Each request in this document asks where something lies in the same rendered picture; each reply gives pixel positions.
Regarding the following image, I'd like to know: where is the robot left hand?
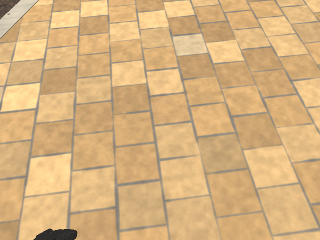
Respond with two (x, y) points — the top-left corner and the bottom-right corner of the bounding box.
(33, 228), (77, 240)

